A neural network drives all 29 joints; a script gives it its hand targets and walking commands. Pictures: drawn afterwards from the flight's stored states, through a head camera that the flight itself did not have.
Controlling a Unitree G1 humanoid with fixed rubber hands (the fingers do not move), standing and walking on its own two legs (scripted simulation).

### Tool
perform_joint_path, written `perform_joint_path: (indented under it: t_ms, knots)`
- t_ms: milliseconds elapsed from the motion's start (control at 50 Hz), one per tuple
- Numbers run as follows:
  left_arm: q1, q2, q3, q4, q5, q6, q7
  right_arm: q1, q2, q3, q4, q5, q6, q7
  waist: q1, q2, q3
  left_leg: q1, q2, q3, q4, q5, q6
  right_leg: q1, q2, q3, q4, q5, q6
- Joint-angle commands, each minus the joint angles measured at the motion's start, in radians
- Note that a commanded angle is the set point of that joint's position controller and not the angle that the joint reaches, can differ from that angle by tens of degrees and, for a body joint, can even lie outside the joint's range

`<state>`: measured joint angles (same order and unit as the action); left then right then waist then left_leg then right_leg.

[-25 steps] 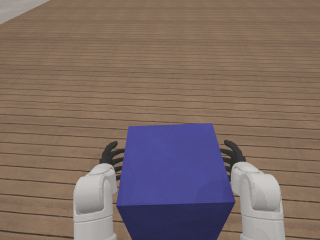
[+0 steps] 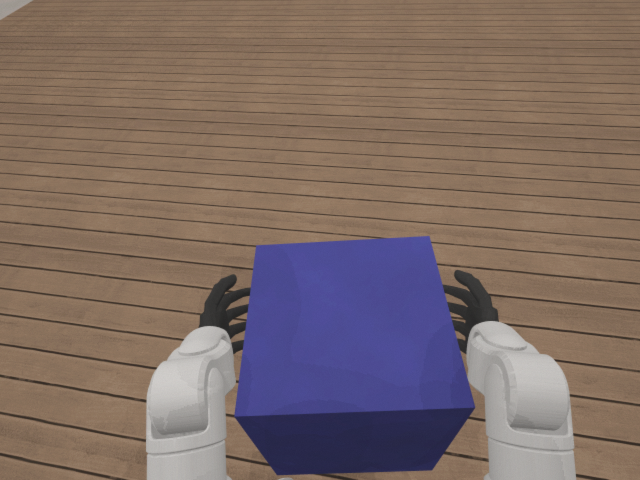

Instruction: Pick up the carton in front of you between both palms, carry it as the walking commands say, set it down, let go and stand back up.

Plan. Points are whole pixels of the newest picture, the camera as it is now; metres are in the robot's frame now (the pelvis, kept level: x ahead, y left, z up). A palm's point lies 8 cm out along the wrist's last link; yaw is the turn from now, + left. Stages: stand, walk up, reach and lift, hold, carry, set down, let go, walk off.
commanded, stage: carry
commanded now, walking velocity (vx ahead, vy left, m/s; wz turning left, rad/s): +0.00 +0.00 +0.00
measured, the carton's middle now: (348, 363) +0.26 +0.01 -0.01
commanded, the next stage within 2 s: hold in 2.00 s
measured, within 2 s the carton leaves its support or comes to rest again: neither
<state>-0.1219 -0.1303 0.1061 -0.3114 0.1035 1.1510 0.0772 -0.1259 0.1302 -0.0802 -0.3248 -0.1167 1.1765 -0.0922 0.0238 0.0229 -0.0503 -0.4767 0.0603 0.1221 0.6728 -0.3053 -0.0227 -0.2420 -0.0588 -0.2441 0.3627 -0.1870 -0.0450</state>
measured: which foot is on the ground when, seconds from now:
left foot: up 0.00-0.06, down 0.08-1.00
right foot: down 0.00-1.00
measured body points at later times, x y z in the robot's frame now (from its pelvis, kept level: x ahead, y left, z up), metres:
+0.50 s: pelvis +0.13 +0.02 -0.01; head +0.12 +0.02 +0.44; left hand +0.41 +0.15 +0.07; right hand +0.40 -0.15 +0.07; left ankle +0.13 +0.11 -0.74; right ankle +0.00 -0.09 -0.74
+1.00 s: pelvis +0.09 +0.01 -0.02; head +0.06 +0.01 +0.43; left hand +0.37 +0.15 +0.05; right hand +0.35 -0.15 +0.05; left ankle +0.13 +0.11 -0.75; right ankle +0.00 -0.09 -0.75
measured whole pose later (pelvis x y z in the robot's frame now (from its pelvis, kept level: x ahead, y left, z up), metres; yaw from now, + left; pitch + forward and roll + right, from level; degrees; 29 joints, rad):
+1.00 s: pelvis +0.09 +0.01 -0.02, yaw -3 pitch +2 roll +0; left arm -0.12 -0.13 0.10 -0.24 0.14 1.15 0.06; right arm -0.11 0.13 -0.09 -0.24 -0.13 1.16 -0.07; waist 0.00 -0.01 -0.13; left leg -0.34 0.07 0.21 0.55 -0.24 0.03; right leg -0.13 -0.07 -0.18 0.52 -0.41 0.01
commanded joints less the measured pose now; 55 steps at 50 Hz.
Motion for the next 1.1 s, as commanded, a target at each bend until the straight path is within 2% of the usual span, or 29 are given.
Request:
perform_joint_path:
  t_ms: [0, 40, 60, 80, 100, 120, 140, 180, 220, 300, 360, 440, 500, 620, 720, 840, 980, 1080]
  knots:
    - [-0.408, -0.935, -0.732, -0.114, -0.419, 0.004, -0.276, -0.42, 0.947, 0.723, -0.113, 0.382, -0.024, 0.236, -0.009, -0.181, -0.358, 0.164, -0.013, 0.044, -0.164, 0.2, -0.002, 0.228, -0.197, 0.074, -0.007, 0.544, -0.044]
    - [-0.416, -0.897, -0.725, -0.128, -0.411, 0.017, -0.271, -0.428, 0.914, 0.717, -0.134, 0.388, -0.007, 0.24, -0.02, -0.134, -0.32, 0.282, 0.007, 0.057, -0.325, 0.409, -0.007, 0.155, -0.153, 0.046, 0.058, 0.38, 0.012]
    - [-0.41, -0.875, -0.718, -0.118, -0.399, 0.026, -0.267, -0.426, 0.889, 0.708, -0.134, 0.39, 0.006, 0.243, -0.021, -0.106, -0.314, 0.375, 0.065, 0.021, -0.331, 0.48, -0.004, 0.084, -0.146, 0.051, 0.089, 0.274, 0.037]
    - [-0.403, -0.846, -0.708, -0.107, -0.385, 0.037, -0.261, -0.431, 0.853, 0.695, -0.125, 0.39, 0.02, 0.247, -0.016, -0.017, -0.325, 0.46, 0.171, -0.074, -0.269, 0.777, 0.016, 0.01, -0.111, 0.048, 0.145, 0.097, 0.066]
    - [-0.424, -0.836, -0.715, -0.113, -0.386, 0.056, -0.255, -0.427, 0.841, 0.68, -0.086, 0.379, 0.026, 0.252, -0.014, 0.074, -0.35, 0.504, 0.219, -0.114, -0.214, 0.872, 0.081, -0.007, -0.09, 0.102, 0.121, -0.014, 0.089]
    - [-0.436, -0.819, -0.713, -0.11, -0.389, 0.072, -0.253, -0.4, 0.845, 0.666, -0.048, 0.377, 0.03, 0.255, -0.017, 0.123, -0.334, 0.449, 0.222, -0.142, -0.239, 0.791, 0.094, 0.025, -0.085, 0.106, 0.113, -0.075, 0.096]
    - [-0.449, -0.818, -0.716, -0.091, -0.39, 0.082, -0.253, -0.39, 0.85, 0.653, -0.023, 0.373, 0.035, 0.257, -0.019, 0.11, -0.317, 0.415, 0.203, -0.136, -0.247, 0.772, 0.093, 0.054, -0.085, 0.109, 0.117, -0.048, 0.097]
    - [-0.445, -0.83, -0.712, -0.043, -0.389, 0.091, -0.255, -0.377, 0.861, 0.639, 0.025, 0.365, 0.042, 0.258, -0.021, 0.08, -0.309, 0.399, 0.167, -0.098, -0.199, 0.854, 0.088, 0.075, -0.091, 0.109, 0.121, 0.092, 0.098]
    - [-0.458, -0.851, -0.712, -0.028, -0.393, 0.086, -0.257, -0.409, 0.877, 0.645, 0.024, 0.373, 0.04, 0.259, -0.023, 0.055, -0.333, 0.419, 0.147, -0.065, -0.156, 0.917, 0.08, 0.078, -0.093, 0.103, 0.131, 0.211, 0.102]
    - [-0.5, -0.896, -0.712, -0.048, -0.401, 0.071, -0.255, -0.49, 0.915, 0.672, -0.023, 0.402, 0.032, 0.26, -0.024, 0.028, -0.369, 0.45, 0.137, -0.049, -0.12, 0.989, 0.087, 0.081, -0.079, 0.099, 0.136, 0.257, 0.102]
    - [-0.489, -0.904, -0.705, -0.06, -0.397, 0.067, -0.251, -0.501, 0.921, 0.686, -0.05, 0.412, 0.03, 0.257, -0.024, 0.011, -0.379, 0.442, 0.127, -0.041, -0.108, 0.956, 0.088, 0.107, -0.077, 0.103, 0.125, 0.307, 0.096]
    - [-0.457, -0.901, -0.699, -0.063, -0.388, 0.065, -0.25, -0.485, 0.913, 0.694, -0.066, 0.41, 0.031, 0.254, -0.022, -0.037, -0.381, 0.382, 0.101, -0.013, -0.093, 0.815, 0.072, 0.16, -0.1, 0.113, 0.146, 0.492, 0.086]
    - [-0.455, -0.901, -0.699, -0.068, -0.387, 0.065, -0.252, -0.487, 0.912, 0.698, -0.072, 0.409, 0.032, 0.255, -0.02, -0.05, -0.361, 0.363, 0.09, 0.002, -0.101, 0.74, 0.06, 0.161, -0.11, 0.114, 0.146, 0.537, 0.082]
    - [-0.458, -0.889, -0.702, -0.061, -0.39, 0.07, -0.258, -0.469, 0.903, 0.69, -0.052, 0.397, 0.036, 0.255, -0.02, -0.039, -0.333, 0.368, 0.101, -0.003, -0.104, 0.709, 0.062, 0.14, -0.113, 0.118, 0.127, 0.476, 0.076]
    - [-0.473, -0.885, -0.705, -0.057, -0.396, 0.073, -0.262, -0.468, 0.904, 0.683, -0.034, 0.39, 0.035, 0.255, -0.022, -0.053, -0.309, 0.315, 0.099, 0.0, -0.094, 0.535, 0.061, 0.143, -0.131, 0.121, 0.12, 0.46, 0.06]
    - [-0.452, -0.916, -0.714, -0.022, -0.379, 0.049, -0.269, -0.463, 0.93, 0.695, -0.014, 0.385, 0.016, 0.267, -0.02, -0.037, -0.266, 0.316, 0.111, -0.014, -0.134, 0.49, 0.061, 0.085, -0.118, 0.123, 0.095, 0.246, 0.049]
    - [-0.454, -0.894, -0.715, 0.03, -0.336, -0.028, -0.269, -0.465, 0.902, 0.692, 0.042, 0.347, -0.06, 0.274, -0.023, -0.026, -0.226, 0.291, 0.114, -0.028, -0.179, 0.367, 0.058, 0.047, -0.113, 0.141, 0.058, 0.08, 0.039]
    - [-0.431, -0.862, -0.683, 0.078, -0.29, -0.089, -0.263, -0.442, 0.864, 0.66, 0.084, 0.307, -0.119, 0.271, -0.024, -0.023, -0.219, 0.287, 0.116, -0.033, -0.2, 0.321, 0.055, 0.028, -0.11, 0.149, 0.044, 0.018, 0.034]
